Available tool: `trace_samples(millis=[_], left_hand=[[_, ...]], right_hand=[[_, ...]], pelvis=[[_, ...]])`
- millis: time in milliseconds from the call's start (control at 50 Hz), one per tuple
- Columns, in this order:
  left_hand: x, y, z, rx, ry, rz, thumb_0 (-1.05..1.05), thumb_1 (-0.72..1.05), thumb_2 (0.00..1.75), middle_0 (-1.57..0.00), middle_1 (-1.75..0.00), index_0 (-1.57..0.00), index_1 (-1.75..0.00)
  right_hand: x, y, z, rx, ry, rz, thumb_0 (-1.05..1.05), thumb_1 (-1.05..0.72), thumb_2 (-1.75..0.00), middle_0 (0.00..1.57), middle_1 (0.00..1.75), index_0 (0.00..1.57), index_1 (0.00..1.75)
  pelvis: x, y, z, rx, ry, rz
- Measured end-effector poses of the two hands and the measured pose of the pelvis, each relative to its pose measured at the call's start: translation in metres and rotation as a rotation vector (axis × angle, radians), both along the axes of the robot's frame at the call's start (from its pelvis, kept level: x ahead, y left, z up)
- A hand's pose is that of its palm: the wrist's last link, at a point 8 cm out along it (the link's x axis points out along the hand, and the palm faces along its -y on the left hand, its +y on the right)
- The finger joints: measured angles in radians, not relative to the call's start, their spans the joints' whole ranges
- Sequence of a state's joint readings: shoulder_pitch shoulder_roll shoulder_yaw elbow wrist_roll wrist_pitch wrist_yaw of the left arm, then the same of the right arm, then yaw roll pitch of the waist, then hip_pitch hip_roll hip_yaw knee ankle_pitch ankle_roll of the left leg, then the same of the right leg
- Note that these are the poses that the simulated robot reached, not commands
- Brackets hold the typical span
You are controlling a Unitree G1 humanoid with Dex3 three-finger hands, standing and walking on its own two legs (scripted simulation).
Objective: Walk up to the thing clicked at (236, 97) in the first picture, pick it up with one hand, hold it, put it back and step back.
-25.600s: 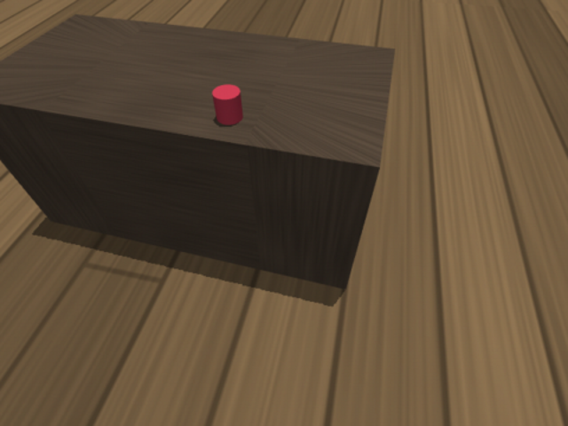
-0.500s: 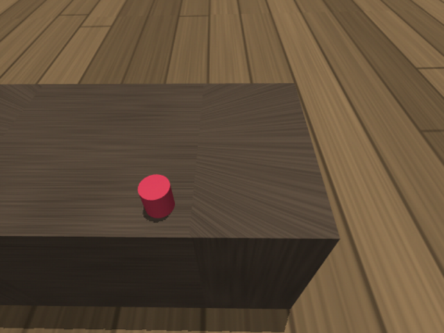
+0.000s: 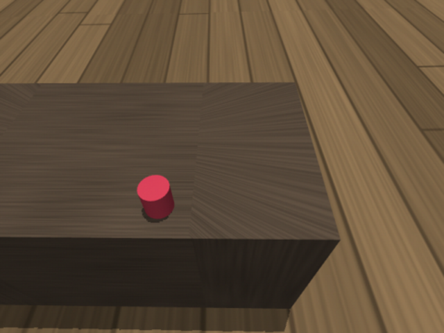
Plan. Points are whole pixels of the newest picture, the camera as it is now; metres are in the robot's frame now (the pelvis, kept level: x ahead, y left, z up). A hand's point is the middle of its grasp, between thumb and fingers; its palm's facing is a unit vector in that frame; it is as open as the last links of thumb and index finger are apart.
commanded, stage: stand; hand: left
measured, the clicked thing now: (156, 197) +0.44 +0.17 -0.09
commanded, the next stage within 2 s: none
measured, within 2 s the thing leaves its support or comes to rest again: neither
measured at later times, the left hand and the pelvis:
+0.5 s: hand out of the picture +0.07 +0.25 -0.16, palm faces -0.02 -0.94 -0.34, open 9.7 cm; pelvis +0.00 +0.00 +0.00, yaw +0 degrees
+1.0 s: hand out of the picture +0.07 +0.25 -0.16, palm faces -0.01 -0.94 -0.34, open 7.4 cm; pelvis +0.00 +0.00 +0.00, yaw +0 degrees
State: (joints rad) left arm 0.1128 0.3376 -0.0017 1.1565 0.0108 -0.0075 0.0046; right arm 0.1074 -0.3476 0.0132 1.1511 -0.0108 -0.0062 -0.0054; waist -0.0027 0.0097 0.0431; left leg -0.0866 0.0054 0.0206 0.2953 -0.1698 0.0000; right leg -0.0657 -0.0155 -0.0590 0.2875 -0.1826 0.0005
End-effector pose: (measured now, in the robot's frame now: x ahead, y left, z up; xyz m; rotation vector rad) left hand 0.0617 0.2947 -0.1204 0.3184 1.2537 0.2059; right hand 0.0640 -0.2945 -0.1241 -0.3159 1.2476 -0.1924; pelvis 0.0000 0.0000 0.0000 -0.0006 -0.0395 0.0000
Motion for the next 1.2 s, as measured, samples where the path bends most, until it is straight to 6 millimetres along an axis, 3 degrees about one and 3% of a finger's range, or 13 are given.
trace_samples(millis=[120,220,440,540,640,820,1200], left_hand=[[0.0001,-0.0014,0.0001,-0.002,-0.003,0.001,0.00,-0.57,0.03,-0.06,-0.05,-0.06,-0.05],[0.0010,-0.0018,0.0007,-0.001,-0.009,-0.001,0.00,-0.44,0.17,-0.12,-0.15,-0.13,-0.15],[0.0017,-0.0032,-0.0001,-0.005,-0.011,0.002,0.00,0.26,0.73,-0.19,-0.28,-0.20,-0.28],[0.0019,-0.0039,-0.0004,-0.007,-0.010,0.002,0.00,0.60,0.83,-0.20,-0.29,-0.20,-0.29],[0.0024,-0.0039,-0.0004,-0.007,-0.010,0.002,0.01,0.78,0.87,-0.20,-0.30,-0.21,-0.30],[0.0029,-0.0027,0.0004,-0.005,-0.014,0.004,0.01,0.89,0.89,-0.20,-0.30,-0.21,-0.30],[0.0021,-0.0025,-0.0002,-0.006,-0.012,0.001,0.01,0.90,0.90,-0.20,-0.30,-0.21,-0.30]], right_hand=[[-0.0012,-0.0009,-0.0001,0.000,-0.001,0.001,0.00,-0.90,-0.90,0.20,0.30,0.21,0.30],[-0.0013,-0.0013,0.0000,0.002,-0.004,0.001,0.00,-0.90,-0.90,0.20,0.30,0.21,0.30],[-0.0021,-0.0032,0.0008,-0.001,0.003,0.003,0.00,-0.90,-0.90,0.20,0.30,0.20,0.30],[-0.0003,-0.0040,0.0014,-0.004,0.000,0.005,0.00,-0.90,-0.90,0.20,0.30,0.20,0.30],[0.0020,-0.0040,0.0017,-0.004,-0.005,0.008,0.00,-0.90,-0.90,0.20,0.30,0.20,0.30],[0.0047,-0.0031,0.0020,-0.002,-0.013,0.012,0.00,-0.90,-0.90,0.20,0.30,0.20,0.30],[0.0034,-0.0036,0.0024,-0.003,-0.009,0.008,0.00,-0.90,-0.90,0.20,0.30,0.20,0.30]], pelvis=[[-0.0003,-0.0009,0.0000,0.001,-0.002,0.000],[-0.0006,-0.0018,0.0000,0.001,-0.002,0.001],[0.0004,-0.0032,0.0001,-0.001,0.001,0.004],[0.0010,-0.0033,0.0000,0.000,0.001,0.003],[0.0013,-0.0036,0.0000,0.000,0.001,0.004],[0.0014,-0.0037,0.0001,0.000,0.000,0.003],[0.0015,-0.0036,0.0000,-0.001,-0.001,0.002]])
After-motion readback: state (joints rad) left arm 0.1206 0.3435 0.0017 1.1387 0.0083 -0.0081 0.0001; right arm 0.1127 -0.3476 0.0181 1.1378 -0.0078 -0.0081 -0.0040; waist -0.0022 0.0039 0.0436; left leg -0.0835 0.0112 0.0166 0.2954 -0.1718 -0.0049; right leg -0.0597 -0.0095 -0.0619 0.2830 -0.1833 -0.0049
